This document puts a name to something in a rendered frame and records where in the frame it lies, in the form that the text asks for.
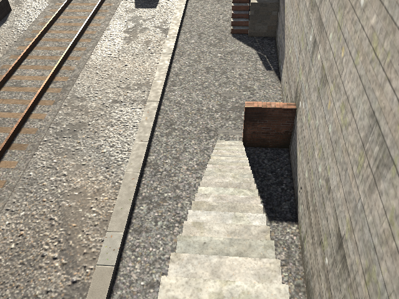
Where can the stairs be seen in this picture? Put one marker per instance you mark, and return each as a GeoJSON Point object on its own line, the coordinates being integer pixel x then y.
{"type": "Point", "coordinates": [225, 250]}
{"type": "Point", "coordinates": [240, 17]}

